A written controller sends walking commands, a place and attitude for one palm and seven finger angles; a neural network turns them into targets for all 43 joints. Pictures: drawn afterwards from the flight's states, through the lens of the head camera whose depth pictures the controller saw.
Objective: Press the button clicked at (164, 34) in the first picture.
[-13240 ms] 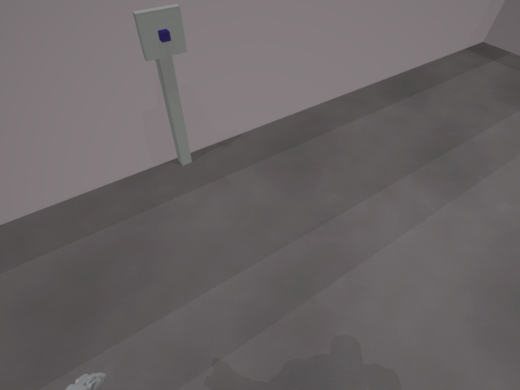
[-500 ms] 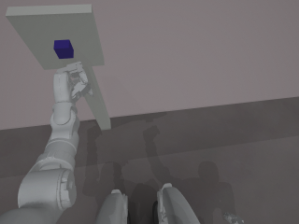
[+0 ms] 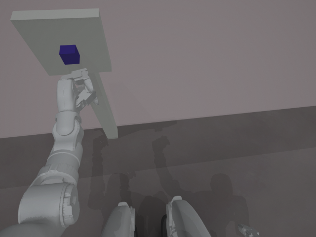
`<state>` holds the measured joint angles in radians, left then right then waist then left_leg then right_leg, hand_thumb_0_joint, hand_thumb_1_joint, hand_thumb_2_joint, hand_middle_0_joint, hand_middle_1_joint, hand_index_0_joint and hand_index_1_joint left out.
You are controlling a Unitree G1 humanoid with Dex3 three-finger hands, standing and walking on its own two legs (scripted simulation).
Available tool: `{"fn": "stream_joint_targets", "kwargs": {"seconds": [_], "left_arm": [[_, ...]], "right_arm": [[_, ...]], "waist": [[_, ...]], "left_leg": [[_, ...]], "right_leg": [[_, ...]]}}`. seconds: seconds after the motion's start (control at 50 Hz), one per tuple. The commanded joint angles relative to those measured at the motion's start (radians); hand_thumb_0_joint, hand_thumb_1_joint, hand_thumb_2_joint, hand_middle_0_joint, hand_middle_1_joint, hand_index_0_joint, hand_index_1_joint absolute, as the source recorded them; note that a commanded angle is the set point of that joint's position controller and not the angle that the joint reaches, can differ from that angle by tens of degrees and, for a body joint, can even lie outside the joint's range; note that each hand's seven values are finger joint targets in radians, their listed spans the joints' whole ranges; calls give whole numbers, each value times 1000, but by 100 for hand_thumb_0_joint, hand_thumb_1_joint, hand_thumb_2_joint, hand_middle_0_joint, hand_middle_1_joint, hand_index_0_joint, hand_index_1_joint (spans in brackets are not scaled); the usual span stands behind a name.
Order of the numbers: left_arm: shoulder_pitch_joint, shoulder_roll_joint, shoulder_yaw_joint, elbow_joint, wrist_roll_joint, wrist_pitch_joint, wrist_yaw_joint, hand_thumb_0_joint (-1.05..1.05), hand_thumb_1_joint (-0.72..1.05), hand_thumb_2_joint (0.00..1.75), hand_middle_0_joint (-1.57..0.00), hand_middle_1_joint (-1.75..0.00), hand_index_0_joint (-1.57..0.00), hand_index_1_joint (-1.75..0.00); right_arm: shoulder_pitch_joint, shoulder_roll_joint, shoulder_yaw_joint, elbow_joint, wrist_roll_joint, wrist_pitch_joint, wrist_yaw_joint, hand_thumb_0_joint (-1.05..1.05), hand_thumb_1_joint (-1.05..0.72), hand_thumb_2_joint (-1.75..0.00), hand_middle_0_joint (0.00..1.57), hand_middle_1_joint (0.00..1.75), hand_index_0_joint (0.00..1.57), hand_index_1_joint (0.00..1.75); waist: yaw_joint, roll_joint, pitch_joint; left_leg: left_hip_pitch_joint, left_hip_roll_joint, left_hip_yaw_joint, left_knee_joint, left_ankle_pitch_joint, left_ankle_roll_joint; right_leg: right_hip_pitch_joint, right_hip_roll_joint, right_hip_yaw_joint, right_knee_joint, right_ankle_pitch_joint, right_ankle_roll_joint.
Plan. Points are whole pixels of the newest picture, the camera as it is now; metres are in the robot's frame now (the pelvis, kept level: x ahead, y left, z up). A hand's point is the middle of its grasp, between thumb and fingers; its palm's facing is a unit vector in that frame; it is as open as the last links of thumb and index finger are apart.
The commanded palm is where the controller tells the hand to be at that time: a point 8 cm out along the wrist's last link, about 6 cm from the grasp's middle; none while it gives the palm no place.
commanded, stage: aim a knuckle at the button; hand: left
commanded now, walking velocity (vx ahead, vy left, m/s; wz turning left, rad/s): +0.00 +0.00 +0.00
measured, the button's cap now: (70, 53) +0.56 +0.20 +0.07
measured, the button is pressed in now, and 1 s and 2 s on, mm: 0 2 12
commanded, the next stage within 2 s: press the button with the knuckle in 0.26 s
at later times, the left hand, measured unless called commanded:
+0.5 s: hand (91, 90) +0.47 +0.15 +0.03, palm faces +0.09 -1.00 -0.03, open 3.1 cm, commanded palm +0.44 +0.20 +0.03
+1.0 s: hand (87, 78) +0.51 +0.16 +0.04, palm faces +0.08 -1.00 -0.01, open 3.2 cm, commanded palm +0.49 +0.20 +0.03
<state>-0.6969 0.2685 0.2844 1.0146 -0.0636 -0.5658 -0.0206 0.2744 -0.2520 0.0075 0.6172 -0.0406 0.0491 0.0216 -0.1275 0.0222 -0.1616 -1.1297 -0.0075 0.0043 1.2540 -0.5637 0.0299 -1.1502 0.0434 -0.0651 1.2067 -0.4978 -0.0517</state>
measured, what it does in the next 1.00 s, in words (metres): stands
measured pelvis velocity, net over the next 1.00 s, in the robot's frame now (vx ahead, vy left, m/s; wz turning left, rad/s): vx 0.00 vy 0.01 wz -0.01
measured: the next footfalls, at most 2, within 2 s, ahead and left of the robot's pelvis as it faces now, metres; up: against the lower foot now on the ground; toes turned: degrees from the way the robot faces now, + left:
none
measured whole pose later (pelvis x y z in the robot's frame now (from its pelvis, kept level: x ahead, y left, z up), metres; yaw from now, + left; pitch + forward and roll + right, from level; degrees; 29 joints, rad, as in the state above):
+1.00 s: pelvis +0.00 +0.01 -0.01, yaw -1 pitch +27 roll -3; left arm -0.86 0.37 0.36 1.14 -0.06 -0.55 -0.06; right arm 0.33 -0.25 0.02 0.64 -0.05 0.07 0.03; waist -0.17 0.04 -0.15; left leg -1.19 0.00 0.00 1.28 -0.57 0.04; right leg -1.20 0.05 -0.07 1.21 -0.49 -0.04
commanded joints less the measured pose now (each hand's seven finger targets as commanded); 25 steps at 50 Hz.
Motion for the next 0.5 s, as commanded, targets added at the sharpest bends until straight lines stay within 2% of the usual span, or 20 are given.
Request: {"fn": "stream_joint_targets", "kwargs": {"seconds": [0.0, 0.02, 0.04, 0.06, 0.1, 0.12, 0.14, 0.18, 0.2, 0.22, 0.24, 0.26, 0.3, 0.32, 0.34, 0.36, 0.4, 0.44, 0.48], "left_arm": [[-335, 218, 54, -224, -14, -68, 7, 0, 90, 90, -130, -150, -130, -150], [-336, 224, 54, -254, -18, -72, 2, 0, 90, 90, -130, -150, -130, -150], [-318, 203, 45, -255, -27, -69, -4, 0, 90, 90, -130, -150, -130, -150], [-321, 191, 29, -270, -31, -69, -11, 0, 90, 90, -130, -150, -130, -150], [-322, 156, -3, -318, -43, -67, -25, 0, 90, 90, -130, -150, -130, -150], [-297, 148, -7, -307, -45, -58, -30, 0, 90, 90, -130, -150, -130, -150], [-296, 136, -19, -294, -48, -50, -33, 0, 90, 90, -130, -150, -130, -150], [-314, 123, -32, -253, -46, -37, -36, 0, 90, 90, -130, -150, -130, -150], [-334, 129, -28, -237, -45, -34, -32, 0, 90, 90, -130, -150, -130, -150], [-334, 158, -3, -220, -41, -33, -25, 0, 90, 90, -130, -150, -130, -150], [-355, 152, -7, -222, -36, -37, -20, 0, 90, 90, -130, -150, -130, -150], [-381, 154, -6, -231, -35, -47, -14, 0, 90, 90, -130, -150, -130, -150], [-366, 178, 21, -226, -31, -62, -4, 0, 90, 90, -130, -150, -130, -150], [-381, 193, 29, -236, -30, -73, 0, 0, 90, 90, -130, -150, -130, -150], [-358, 223, 54, -225, -22, -78, 5, 0, 90, 90, -130, -150, -130, -150], [-387, 202, 31, -234, -19, -83, 5, 0, 90, 90, -130, -150, -130, -150], [-382, 233, 52, -191, -9, -80, 5, 0, 90, 90, -130, -150, -130, -150], [-409, 236, 48, -160, -3, -70, 0, 0, 90, 90, -130, -150, -130, -150], [-432, 252, 59, -151, -9, -59, -10, 0, 90, 90, -130, -150, -130, -150]], "right_arm": [[136, -149, -53, -76, 2, -16, -13, 0, -90, -90, 20, 30, 20, 30], [134, -149, -53, -80, 3, -16, -12, 0, -90, -90, 20, 30, 20, 30], [139, -150, -56, -83, 3, -17, -12, 0, -90, -90, 20, 30, 20, 30], [137, -151, -57, -79, 7, -16, -12, 0, -90, -90, 20, 30, 20, 30], [138, -149, -61, -77, 10, -18, -11, 0, -90, -90, 20, 30, 20, 30], [140, -148, -62, -75, 12, -19, -10, 0, -90, -90, 20, 30, 20, 30], [142, -152, -62, -71, 14, -21, -12, 0, -90, -90, 20, 30, 20, 30], [145, -152, -62, -53, 17, -19, -15, 0, -90, -90, 20, 30, 20, 30], [146, -153, -60, -48, 16, -20, -18, 0, -90, -90, 20, 30, 20, 30], [151, -156, -60, -45, 15, -20, -20, 0, -90, -90, 20, 30, 20, 30], [147, -155, -58, -49, 13, -22, -22, 0, -90, -90, 20, 30, 20, 30], [145, -152, -58, -44, 11, -25, -22, 0, -90, -90, 20, 30, 20, 30], [143, -150, -55, -47, 6, -28, -20, 0, -90, -90, 20, 30, 20, 30], [140, -148, -54, -49, 4, -29, -20, 0, -90, -90, 20, 30, 20, 30], [146, -151, -55, -51, 2, -29, -20, 0, -90, -90, 20, 30, 20, 30], [139, -146, -52, -51, 1, -29, -18, 0, -90, -90, 20, 30, 20, 30], [144, -149, -50, -48, 0, -26, -17, 0, -90, -90, 20, 30, 20, 30], [147, -152, -50, -49, 2, -23, -18, 0, -90, -90, 20, 30, 20, 30], [155, -155, -49, -49, 2, -22, -21, 0, -90, -90, 20, 30, 20, 30]], "waist": [[12, 53, -510], [18, 72, -531], [9, 40, -551], [5, 47, -541], [0, 48, -563], [2, 49, -550], [-14, 30, -531], [-24, 13, -453], [-32, 3, -421], [-23, -13, -412], [-25, 11, -408], [-25, 28, -426], [-7, 39, -447], [-7, 44, -462], [3, 44, -467], [-6, 70, -481], [-8, 42, -460], [-22, 36, -444], [-24, 32, -471]], "left_leg": [[222, -11, -33, -136, 343, -9], [241, -9, -33, -136, 366, -10], [256, -8, -38, -133, 387, -8], [271, -3, -42, -139, 399, -12], [300, -2, -41, -141, 406, -11], [294, -2, -37, -143, 400, -10], [293, 0, -43, -143, 396, -9], [256, 0, -45, -150, 341, -9], [230, -2, -44, -151, 310, -6], [211, -3, -47, -155, 291, -6], [214, -6, -46, -152, 290, -4], [229, -6, -47, -149, 293, -6], [231, -9, -46, -147, 298, -9], [225, -10, -40, -140, 304, -7], [228, -9, -46, -142, 320, -9], [232, -10, -42, -135, 325, -8], [196, -9, -41, -132, 307, -7], [183, -9, -42, -128, 289, -3], [173, -9, -40, -124, 289, -1]], "right_leg": [[374, -12, 80, -134, 353, 29], [385, -12, 83, -132, 374, 28], [389, -8, 78, -130, 391, 29], [379, -8, 73, -133, 395, 30], [387, -7, 73, -143, 398, 31], [393, -7, 75, -151, 397, 31], [371, -5, 69, -151, 389, 30], [338, -8, 67, -163, 336, 34], [333, -9, 70, -171, 314, 35], [338, -9, 71, -169, 296, 34], [319, -10, 70, -166, 290, 32], [311, -12, 71, -162, 286, 32], [322, -12, 71, -156, 285, 29], [337, -12, 80, -155, 300, 30], [340, -9, 75, -144, 311, 26], [335, -11, 79, -142, 320, 29], [344, -11, 81, -141, 312, 31], [331, -9, 85, -145, 298, 31], [353, -11, 89, -146, 302, 34]]}}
